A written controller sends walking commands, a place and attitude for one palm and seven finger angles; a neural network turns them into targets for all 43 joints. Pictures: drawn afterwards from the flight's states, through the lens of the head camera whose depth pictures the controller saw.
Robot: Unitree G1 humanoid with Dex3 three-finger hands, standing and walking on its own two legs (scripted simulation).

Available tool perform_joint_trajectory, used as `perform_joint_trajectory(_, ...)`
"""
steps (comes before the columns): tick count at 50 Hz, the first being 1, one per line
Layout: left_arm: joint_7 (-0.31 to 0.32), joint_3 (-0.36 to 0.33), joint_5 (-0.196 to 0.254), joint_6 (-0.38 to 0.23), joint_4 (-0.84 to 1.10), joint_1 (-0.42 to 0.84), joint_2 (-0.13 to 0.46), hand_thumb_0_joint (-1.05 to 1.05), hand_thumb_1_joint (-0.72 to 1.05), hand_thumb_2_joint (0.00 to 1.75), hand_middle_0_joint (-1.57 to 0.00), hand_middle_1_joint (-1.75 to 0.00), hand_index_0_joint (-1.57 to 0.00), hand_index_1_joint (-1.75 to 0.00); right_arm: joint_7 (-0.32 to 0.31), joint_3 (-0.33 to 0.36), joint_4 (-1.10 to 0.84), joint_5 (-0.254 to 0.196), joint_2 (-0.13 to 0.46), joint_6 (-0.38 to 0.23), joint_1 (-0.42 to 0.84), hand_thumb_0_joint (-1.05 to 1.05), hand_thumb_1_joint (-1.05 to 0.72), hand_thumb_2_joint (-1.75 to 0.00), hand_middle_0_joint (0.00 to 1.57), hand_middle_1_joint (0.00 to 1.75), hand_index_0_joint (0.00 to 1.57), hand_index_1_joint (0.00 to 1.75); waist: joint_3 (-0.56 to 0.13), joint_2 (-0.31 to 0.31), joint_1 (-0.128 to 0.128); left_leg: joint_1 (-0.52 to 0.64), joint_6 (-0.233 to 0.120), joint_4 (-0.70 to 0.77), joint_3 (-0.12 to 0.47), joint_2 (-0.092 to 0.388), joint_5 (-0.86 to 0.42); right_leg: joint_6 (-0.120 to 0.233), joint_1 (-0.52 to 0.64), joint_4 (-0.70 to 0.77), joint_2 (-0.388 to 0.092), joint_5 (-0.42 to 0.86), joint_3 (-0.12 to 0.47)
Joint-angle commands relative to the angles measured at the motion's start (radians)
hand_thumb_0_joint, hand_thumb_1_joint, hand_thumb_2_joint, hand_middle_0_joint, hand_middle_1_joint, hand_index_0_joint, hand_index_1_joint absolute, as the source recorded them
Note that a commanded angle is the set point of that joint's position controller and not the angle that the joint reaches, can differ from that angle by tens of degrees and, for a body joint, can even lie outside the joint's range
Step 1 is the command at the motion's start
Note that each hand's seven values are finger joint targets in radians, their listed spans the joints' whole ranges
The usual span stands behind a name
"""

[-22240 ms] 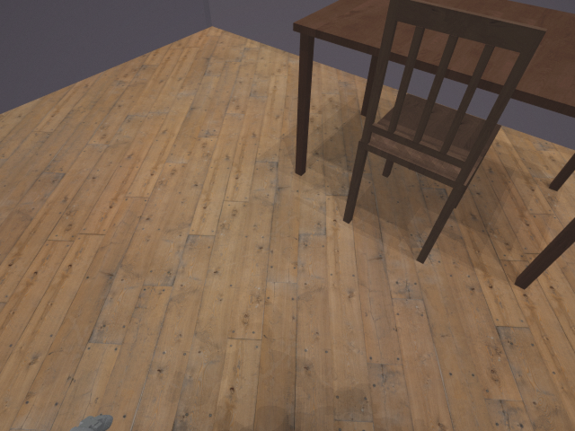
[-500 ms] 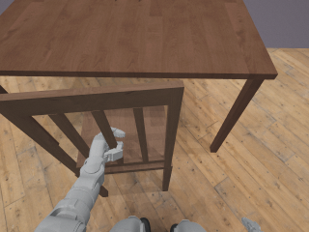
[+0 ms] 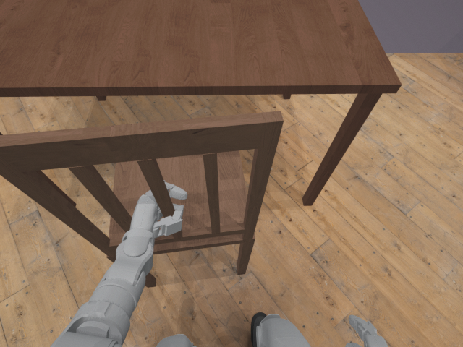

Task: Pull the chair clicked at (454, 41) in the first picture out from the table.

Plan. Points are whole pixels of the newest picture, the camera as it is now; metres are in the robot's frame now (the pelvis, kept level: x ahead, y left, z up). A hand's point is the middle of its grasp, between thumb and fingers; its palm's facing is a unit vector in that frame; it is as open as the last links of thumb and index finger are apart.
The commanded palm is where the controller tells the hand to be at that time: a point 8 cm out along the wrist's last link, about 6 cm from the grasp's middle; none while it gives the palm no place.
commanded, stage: step backward, pulling the chair out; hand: left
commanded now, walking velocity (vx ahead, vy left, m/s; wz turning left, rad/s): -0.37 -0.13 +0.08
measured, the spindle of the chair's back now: (165, 204) +0.37 +0.13 -0.04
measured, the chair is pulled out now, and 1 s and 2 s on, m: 0.19 0.34 0.55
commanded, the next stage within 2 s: stop walking, hand still on the chair in 1.76 s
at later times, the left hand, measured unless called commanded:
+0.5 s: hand (174, 251) +0.28 +0.11 -0.06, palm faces +0.02 -0.99 -0.17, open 5.3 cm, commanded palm +0.26 +0.16 -0.06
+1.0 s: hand (169, 300) +0.20 +0.11 -0.06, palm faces +0.04 -0.99 -0.17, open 5.3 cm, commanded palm +0.17 +0.16 -0.05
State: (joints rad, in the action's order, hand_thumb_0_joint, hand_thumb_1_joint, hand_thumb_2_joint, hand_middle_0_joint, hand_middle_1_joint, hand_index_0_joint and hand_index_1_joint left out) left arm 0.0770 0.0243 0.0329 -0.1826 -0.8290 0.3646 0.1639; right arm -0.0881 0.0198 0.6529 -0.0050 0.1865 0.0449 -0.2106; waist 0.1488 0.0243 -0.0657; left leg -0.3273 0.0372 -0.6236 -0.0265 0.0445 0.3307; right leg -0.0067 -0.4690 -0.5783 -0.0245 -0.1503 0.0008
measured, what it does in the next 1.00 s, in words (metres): walks backwards: left foot, then right foot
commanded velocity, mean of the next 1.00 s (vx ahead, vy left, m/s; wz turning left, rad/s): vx -0.38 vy -0.03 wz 0.02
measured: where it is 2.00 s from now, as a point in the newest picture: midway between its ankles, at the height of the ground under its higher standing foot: outside the picture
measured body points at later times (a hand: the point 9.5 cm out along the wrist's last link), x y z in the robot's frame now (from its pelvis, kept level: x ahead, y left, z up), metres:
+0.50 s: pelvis -0.06 -0.03 +0.00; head +0.02 -0.03 +0.44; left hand +0.27 +0.16 -0.05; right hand +0.03 -0.28 -0.13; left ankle -0.04 +0.12 -0.72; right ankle +0.02 -0.13 -0.72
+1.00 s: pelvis -0.15 -0.03 +0.00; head -0.07 -0.04 +0.44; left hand +0.19 +0.16 -0.04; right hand -0.03 -0.27 -0.13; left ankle -0.14 +0.10 -0.71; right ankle -0.05 -0.14 -0.72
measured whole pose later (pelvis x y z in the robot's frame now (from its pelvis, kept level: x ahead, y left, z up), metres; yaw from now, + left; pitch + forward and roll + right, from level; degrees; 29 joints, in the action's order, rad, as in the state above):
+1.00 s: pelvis -0.15 -0.03 +0.00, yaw +3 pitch +2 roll -1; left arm 0.09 -0.03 0.04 -0.23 -0.99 0.45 0.14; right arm -0.10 0.02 0.74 -0.03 0.21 0.03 -0.17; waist 0.14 -0.03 -0.06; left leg -0.43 0.04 -0.77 0.03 0.02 0.45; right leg 0.01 -0.44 -0.53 0.00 -0.14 -0.03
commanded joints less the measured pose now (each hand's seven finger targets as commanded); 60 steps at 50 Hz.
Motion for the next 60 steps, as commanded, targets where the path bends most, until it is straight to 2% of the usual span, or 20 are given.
perform_joint_trajectory(1, 0.002, -0.020, -0.034, -0.083, 0.203, 0.233, 0.083, 0.00, 0.90, 0.90, -0.50, -1.45, -0.50, -1.45, -0.006, 0.057, -0.069, 0.006, 0.175, -0.036, -0.020, 0.00, -0.90, -0.90, 0.20, 0.30, 0.20, 0.30, -0.393, -0.170, 0.014, 0.035, -0.069, 0.088, 0.121, 0.205, -0.535, 0.020, 0.288, -0.022, -0.027, 0.174, 0.008)
perform_joint_trajectory(3, 0.010, -0.043, -0.028, -0.087, 0.171, 0.235, 0.125, 0.00, 0.90, 0.90, -0.50, -1.45, -0.50, -1.45, -0.019, 0.062, -0.055, -0.006, 0.178, -0.042, -0.039, 0.00, -0.90, -0.90, 0.20, 0.30, 0.20, 0.30, -0.412, -0.058, 0.009, -0.026, -0.031, 0.042, 0.073, 0.134, -0.295, 0.044, 0.307, 0.014, -0.087, 0.291, 0.062)
perform_joint_trajectory(7, 0.028, -0.056, -0.033, -0.091, 0.049, 0.251, 0.148, 0.00, 0.90, 0.90, -0.50, -1.45, -0.50, -1.45, -0.023, 0.052, -0.007, -0.018, 0.147, -0.064, -0.042, 0.00, -0.90, -0.90, 0.20, 0.30, 0.20, 0.30, -0.430, 0.166, 0.028, -0.028, -0.006, -0.226, 0.038, -0.036, 0.220, 0.110, 0.191, 0.296, -0.274, -0.048, 0.245)
perform_joint_trajectory(12, 0.027, -0.026, -0.023, -0.083, 0.003, 0.264, 0.092, 0.00, 0.90, 0.90, -0.50, -1.45, -0.50, -1.45, -0.026, 0.029, 0.016, -0.020, 0.168, -0.076, -0.057, 0.00, -0.90, -0.90, 0.20, 0.30, 0.20, 0.30, -0.437, 0.114, 0.004, 0.071, -0.030, 0.139, 0.056, 0.022, 0.040, 0.047, 0.204, 0.167, -0.193, 0.036, 0.081)
perform_joint_trajectory(15, 0.017, 0.012, -0.013, -0.094, 0.100, 0.280, 0.060, 0.00, 0.90, 0.90, -0.50, -1.45, -0.50, -1.45, -0.025, 0.041, -0.051, -0.003, 0.182, -0.050, 0.007, 0.00, -0.90, -0.90, 0.20, 0.30, 0.20, 0.30, -0.369, -0.257, 0.046, -0.105, -0.154, 0.300, 0.274, 0.264, -0.157, -0.011, 0.252, -0.157, -0.016, -0.159, -0.005)
perform_joint_trajectory(20, 0.013, 0.011, -0.034, -0.095, 0.098, 0.342, 0.049, 0.00, 0.90, 0.90, -0.50, -1.45, -0.50, -1.45, -0.009, 0.055, -0.019, -0.001, 0.183, -0.059, -0.044, 0.00, -0.90, -0.90, 0.20, 0.30, 0.20, 0.30, -0.380, -0.123, 0.013, 0.102, -0.092, 0.062, 0.183, 0.202, -0.646, 0.018, 0.252, 0.033, -0.036, 0.206, 0.024)
perform_joint_trajectory(24, 0.021, -0.039, -0.030, -0.111, 0.075, 0.308, 0.143, 0.00, 0.90, 0.90, -0.50, -1.45, -0.50, -1.45, -0.018, 0.071, -0.011, -0.019, 0.179, -0.050, -0.068, 0.00, -0.90, -0.90, 0.20, 0.30, 0.20, 0.30, -0.508, 0.003, 0.000, 0.041, -0.005, -0.045, 0.044, 0.071, -0.283, 0.068, 0.366, 0.099, -0.181, 0.488, 0.155)
perform_joint_trajectory(27, 0.027, -0.056, -0.026, -0.089, 0.040, 0.251, 0.160, 0.00, 0.90, 0.90, -0.50, -1.45, -0.50, -1.45, -0.020, 0.056, -0.027, -0.025, 0.170, -0.048, -0.005, 0.00, -0.90, -0.90, 0.20, 0.30, 0.20, 0.30, -0.467, 0.092, 0.048, -0.075, -0.001, -0.247, 0.085, -0.026, 0.223, 0.130, 0.320, 0.248, -0.326, 0.226, 0.268)
perform_joint_trajectory(32, 0.023, -0.025, -0.005, -0.056, 0.084, 0.206, 0.104, 0.00, 0.90, 0.90, -0.50, -1.45, -0.50, -1.45, -0.027, 0.032, -0.028, -0.024, 0.183, -0.042, -0.033, 0.00, -0.90, -0.90, 0.20, 0.30, 0.20, 0.30, -0.470, 0.100, 0.014, 0.051, -0.026, 0.169, 0.081, 0.032, -0.015, 0.055, 0.315, 0.146, -0.199, 0.187, 0.104)
perform_joint_trajectory(34, 0.018, -0.001, 0.002, -0.065, 0.134, 0.209, 0.080, 0.00, 0.90, 0.90, -0.50, -1.45, -0.50, -1.45, -0.035, 0.043, -0.070, -0.015, 0.205, -0.028, -0.007, 0.00, -0.90, -0.90, 0.20, 0.30, 0.20, 0.30, -0.411, -0.131, 0.034, 0.020, -0.103, 0.263, 0.197, 0.177, -0.210, -0.014, 0.253, 0.014, -0.043, -0.002, 0.014)
perform_joint_trajectory(36, 0.012, 0.016, -0.009, -0.069, 0.191, 0.299, 0.060, 0.00, 0.90, 0.90, -0.50, -1.45, -0.50, -1.45, -0.028, 0.031, -0.089, -0.001, 0.176, -0.021, 0.034, 0.00, -0.90, -0.90, 0.20, 0.30, 0.20, 0.30, -0.357, -0.263, 0.045, -0.087, -0.152, 0.284, 0.259, 0.275, -0.279, -0.003, 0.252, -0.173, -0.010, -0.167, -0.003)
perform_joint_trajectory(40, 0.016, 0.007, -0.029, -0.080, 0.134, 0.347, 0.059, 0.00, 0.90, 0.90, -0.50, -1.45, -0.50, -1.45, -0.011, 0.050, -0.028, 0.003, 0.178, -0.043, -0.041, 0.00, -0.90, -0.90, 0.20, 0.30, 0.20, 0.30, -0.400, -0.138, 0.016, 0.181, -0.110, 0.066, 0.182, 0.225, -0.712, 0.008, 0.213, 0.026, -0.020, 0.099, 0.018)
perform_joint_trajectory(42, 0.015, 0.005, -0.045, -0.099, 0.107, 0.382, 0.082, 0.00, 0.90, 0.90, -0.50, -1.45, -0.50, -1.45, -0.011, 0.048, -0.010, 0.005, 0.177, -0.047, -0.040, 0.00, -0.90, -0.90, 0.20, 0.30, 0.20, 0.30, -0.393, -0.165, 0.014, 0.132, -0.068, 0.064, 0.140, 0.189, -0.610, 0.017, 0.243, 0.059, -0.050, 0.243, 0.033)
perform_joint_trajectory(44, 0.026, -0.048, -0.034, -0.107, 0.061, 0.357, 0.154, 0.00, 0.90, 0.90, -0.50, -1.45, -0.50, -1.45, -0.021, 0.065, 0.001, -0.011, 0.181, -0.041, -0.061, 0.00, -0.90, -0.90, 0.20, 0.30, 0.20, 0.30, -0.476, -0.024, 0.001, 0.089, -0.020, -0.001, 0.062, 0.114, -0.426, 0.042, 0.320, 0.081, -0.128, 0.451, 0.118)
perform_joint_trajectory(46, 0.025, -0.058, -0.029, -0.116, 0.037, 0.343, 0.177, 0.00, 0.90, 0.90, -0.50, -1.45, -0.50, -1.45, -0.028, 0.060, -0.004, -0.020, 0.164, -0.046, -0.028, 0.00, -0.90, -0.90, 0.20, 0.30, 0.20, 0.30, -0.495, 0.105, 0.021, 0.001, 0.006, -0.153, 0.033, -0.001, 0.100, 0.096, 0.321, 0.204, -0.273, 0.366, 0.247)
perform_joint_trajectory(48, 0.030, -0.079, -0.029, -0.091, -0.017, 0.274, 0.188, 0.00, 0.90, 0.90, -0.50, -1.45, -0.50, -1.45, -0.028, 0.054, -0.003, -0.018, 0.176, -0.052, 0.000, 0.00, -0.90, -0.90, 0.20, 0.30, 0.20, 0.30, -0.447, 0.087, 0.053, -0.067, 0.000, -0.261, 0.097, -0.029, 0.212, 0.150, 0.282, 0.251, -0.330, 0.212, 0.285)
perform_joint_trajectory(53, 0.018, -0.043, -0.006, -0.059, 0.019, 0.228, 0.123, 0.00, 0.90, 0.90, -0.50, -1.45, -0.50, -1.45, -0.031, 0.028, -0.009, -0.021, 0.184, -0.053, -0.030, 0.00, -0.90, -0.90, 0.20, 0.30, 0.20, 0.30, -0.435, 0.128, 0.021, 0.069, -0.022, 0.162, 0.071, 0.023, -0.005, 0.062, 0.271, 0.157, -0.203, 0.139, 0.116)
perform_joint_trajectory(55, 0.012, -0.014, -0.005, -0.075, 0.093, 0.228, 0.087, 0.00, 0.90, 0.90, -0.50, -1.45, -0.50, -1.45, -0.037, 0.046, -0.050, -0.011, 0.209, -0.041, -0.016, 0.00, -0.90, -0.90, 0.20, 0.30, 0.20, 0.30, -0.400, -0.102, 0.038, 0.048, -0.099, 0.252, 0.193, 0.172, -0.239, -0.016, 0.227, 0.023, -0.041, 0.014, 0.021)
perform_joint_trajectory(57, 0.007, 0.011, -0.013, -0.077, 0.167, 0.314, 0.058, 0.00, 0.90, 0.90, -0.50, -1.45, -0.50, -1.45, -0.025, 0.031, -0.078, 0.004, 0.176, -0.033, 0.030, 0.00, -0.90, -0.90, 0.20, 0.30, 0.20, 0.30, -0.363, -0.282, 0.044, -0.039, -0.159, 0.287, 0.286, 0.292, -0.350, -0.004, 0.203, -0.222, -0.003, -0.206, -0.002)
perform_joint_trajectory(60, 0.009, 0.002, -0.016, -0.080, 0.148, 0.334, 0.048, 0.00, 0.90, 0.90, -0.50, -1.45, -0.50, -1.45, -0.003, 0.051, -0.030, 0.010, 0.179, -0.046, -0.036, 0.00, -0.90, -0.90, 0.20, 0.30, 0.20, 0.30, -0.372, -0.182, 0.024, 0.243, -0.170, 0.122, 0.263, 0.293, -0.846, 0.008, 0.099, -0.106, 0.007, -0.222, 0.016)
